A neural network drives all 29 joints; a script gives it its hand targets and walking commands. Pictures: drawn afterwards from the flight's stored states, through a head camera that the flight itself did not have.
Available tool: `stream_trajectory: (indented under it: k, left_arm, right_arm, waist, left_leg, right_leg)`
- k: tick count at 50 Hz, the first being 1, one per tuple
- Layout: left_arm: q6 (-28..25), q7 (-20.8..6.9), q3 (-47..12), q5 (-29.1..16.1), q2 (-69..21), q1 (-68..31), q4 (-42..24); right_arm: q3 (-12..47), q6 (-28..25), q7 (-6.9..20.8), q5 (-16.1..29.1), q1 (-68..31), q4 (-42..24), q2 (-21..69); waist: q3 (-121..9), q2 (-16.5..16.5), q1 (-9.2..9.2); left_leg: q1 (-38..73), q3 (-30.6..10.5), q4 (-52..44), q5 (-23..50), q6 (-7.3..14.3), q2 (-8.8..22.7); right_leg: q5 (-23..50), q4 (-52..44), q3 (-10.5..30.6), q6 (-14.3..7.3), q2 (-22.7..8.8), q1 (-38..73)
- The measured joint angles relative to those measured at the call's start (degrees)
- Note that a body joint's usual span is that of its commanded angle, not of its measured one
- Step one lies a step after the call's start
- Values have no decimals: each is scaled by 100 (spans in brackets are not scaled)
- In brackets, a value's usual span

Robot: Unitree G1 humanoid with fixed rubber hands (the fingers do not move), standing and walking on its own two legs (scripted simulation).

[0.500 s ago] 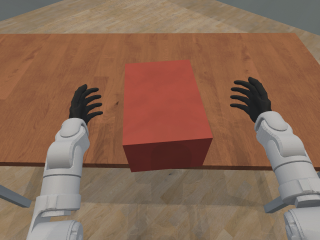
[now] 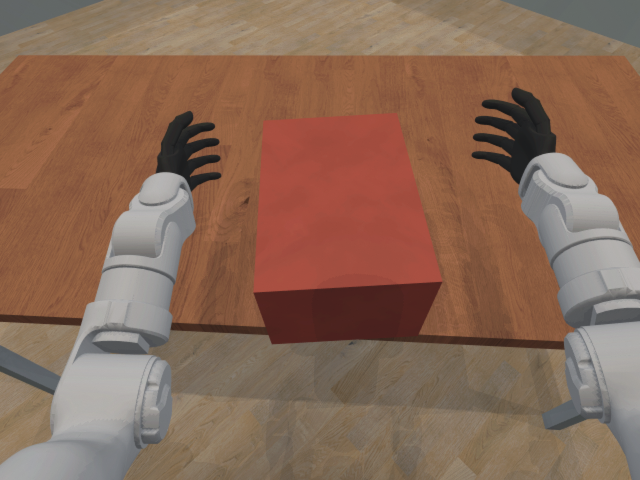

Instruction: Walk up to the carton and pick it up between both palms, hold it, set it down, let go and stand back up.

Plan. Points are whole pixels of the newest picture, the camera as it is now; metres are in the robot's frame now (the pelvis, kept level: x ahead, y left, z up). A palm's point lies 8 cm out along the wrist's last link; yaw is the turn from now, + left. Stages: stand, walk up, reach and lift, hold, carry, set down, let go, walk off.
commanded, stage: reach and lift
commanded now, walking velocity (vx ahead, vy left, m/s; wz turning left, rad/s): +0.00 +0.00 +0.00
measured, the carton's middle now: (337, 223) +0.46 +0.05 +0.02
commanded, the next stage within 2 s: none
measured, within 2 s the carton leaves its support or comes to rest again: neither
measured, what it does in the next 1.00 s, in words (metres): stands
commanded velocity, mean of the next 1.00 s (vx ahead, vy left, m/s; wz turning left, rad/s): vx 0.00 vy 0.00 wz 0.00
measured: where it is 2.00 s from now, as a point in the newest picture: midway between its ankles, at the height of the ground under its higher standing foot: outside the picture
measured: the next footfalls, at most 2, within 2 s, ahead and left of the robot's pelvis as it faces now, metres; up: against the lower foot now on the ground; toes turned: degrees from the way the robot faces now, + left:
none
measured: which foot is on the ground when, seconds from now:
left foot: down 0.00-1.00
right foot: down 0.00-1.00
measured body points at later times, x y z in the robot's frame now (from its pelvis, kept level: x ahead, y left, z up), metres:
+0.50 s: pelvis +0.00 +0.00 -0.01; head +0.09 +0.00 +0.43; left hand +0.42 +0.24 +0.04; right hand +0.48 -0.14 +0.05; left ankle -0.01 +0.14 -0.74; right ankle +0.00 -0.10 -0.74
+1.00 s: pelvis -0.02 +0.00 -0.03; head +0.10 -0.02 +0.41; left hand +0.43 +0.21 +0.02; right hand +0.48 -0.15 +0.03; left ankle -0.01 +0.14 -0.74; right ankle +0.00 -0.10 -0.74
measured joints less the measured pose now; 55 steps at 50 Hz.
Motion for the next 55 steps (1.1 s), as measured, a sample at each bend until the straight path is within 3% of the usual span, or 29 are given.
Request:
stream_trajectory:
  k: [6, 15, 29, 34, 44, 51, 55]
  left_arm:
    - [-543, -93, 81, 138, -76, -281, 765]
    - [-1982, -202, 168, 468, -392, 75, 1595]
    - [-3792, -116, -46, 192, -540, -174, 3287]
    - [-4068, -102, -131, 70, -561, -400, 3704]
    - [-4150, -37, -200, -121, -621, -557, 3858]
    - [-4264, -100, -86, -93, -685, -702, 3969]
    - [-4350, -57, 122, 64, -800, -805, 3998]
  right_arm:
    - [79, -235, -20, -110, -208, 467, 94]
    - [-25, -1310, -95, -489, 241, 901, 563]
    - [-34, -2417, -103, -669, 142, 1853, 761]
    - [160, -2592, -69, -472, -24, 2145, 646]
    - [379, -2577, 17, -246, -135, 2171, 506]
    - [239, -2504, -59, -487, -267, 2127, 695]
    - [-41, -2481, -151, -848, -300, 2001, 981]
  waist:
    - [-68, -10, 21]
    - [-180, -22, 38]
    - [-695, -15, 83]
    - [-802, -20, 108]
    - [-917, 6, 195]
    - [-928, 19, 149]
    - [-893, 6, 76]
  left_leg:
    - [-107, 2, -40, 28, 0, -3]
    - [-399, -38, 35, 15, -16, -6]
    - [-1670, -47, 622, -101, -4, -11]
    - [-1987, -14, 821, -156, 7, -9]
    - [-2348, 46, 1083, -234, 9, 7]
    - [-2500, 37, 1150, -222, 3, -27]
    - [-2547, 8, 1137, -188, -13, -54]
  right_leg:
    - [5, 1, 1, 1, -4, -126]
    - [-1, 37, -38, -1, -5, -386]
    - [-64, 534, -46, 31, 1, -1622]
    - [-109, 743, -15, 45, 6, -1959]
    - [-198, 1078, 41, 43, 26, -2381]
    - [-264, 1283, 28, 29, -4, -2593]
    - [-285, 1346, -3, 16, -31, -2661]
